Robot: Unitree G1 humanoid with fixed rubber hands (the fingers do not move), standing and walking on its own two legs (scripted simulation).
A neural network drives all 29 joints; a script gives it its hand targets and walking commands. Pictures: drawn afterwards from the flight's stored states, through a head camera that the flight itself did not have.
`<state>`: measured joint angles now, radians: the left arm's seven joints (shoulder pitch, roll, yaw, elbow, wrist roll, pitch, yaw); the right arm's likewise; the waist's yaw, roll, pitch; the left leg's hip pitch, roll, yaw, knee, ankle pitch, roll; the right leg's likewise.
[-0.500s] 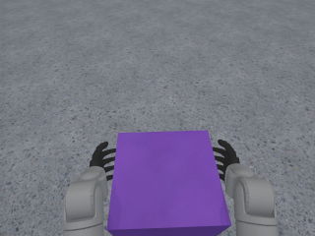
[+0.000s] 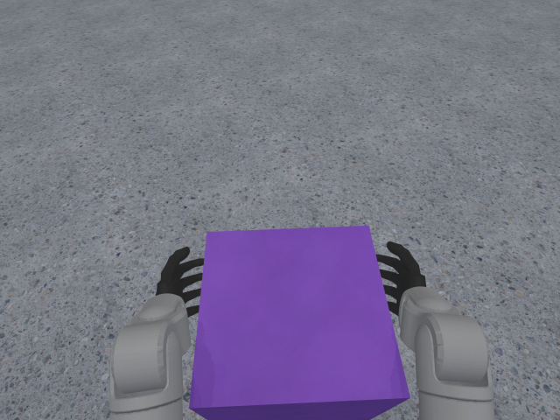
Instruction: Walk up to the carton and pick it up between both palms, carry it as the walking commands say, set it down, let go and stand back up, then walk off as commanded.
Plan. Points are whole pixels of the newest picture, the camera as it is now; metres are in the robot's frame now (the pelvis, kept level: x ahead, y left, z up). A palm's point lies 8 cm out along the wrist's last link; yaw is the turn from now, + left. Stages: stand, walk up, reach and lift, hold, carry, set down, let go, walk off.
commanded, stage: carry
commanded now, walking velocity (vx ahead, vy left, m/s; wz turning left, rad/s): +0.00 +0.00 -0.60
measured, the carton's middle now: (291, 334) +0.25 +0.00 +0.00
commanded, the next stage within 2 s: hold in 1.36 s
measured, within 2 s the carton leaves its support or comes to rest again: neither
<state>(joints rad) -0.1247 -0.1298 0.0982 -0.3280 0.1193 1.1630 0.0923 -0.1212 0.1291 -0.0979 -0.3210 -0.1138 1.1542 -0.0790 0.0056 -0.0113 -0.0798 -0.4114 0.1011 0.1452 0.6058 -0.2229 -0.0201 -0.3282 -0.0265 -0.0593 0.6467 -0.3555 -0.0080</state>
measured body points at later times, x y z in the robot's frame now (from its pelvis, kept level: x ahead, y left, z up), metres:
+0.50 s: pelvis +0.00 +0.00 +0.00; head -0.01 +0.00 +0.45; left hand +0.29 +0.14 +0.06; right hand +0.27 -0.17 +0.06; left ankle +0.05 +0.13 -0.72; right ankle -0.01 -0.11 -0.72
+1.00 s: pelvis +0.00 +0.00 +0.01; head -0.01 -0.01 +0.46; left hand +0.29 +0.14 +0.06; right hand +0.28 -0.17 +0.06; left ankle +0.05 +0.13 -0.72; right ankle -0.01 -0.11 -0.72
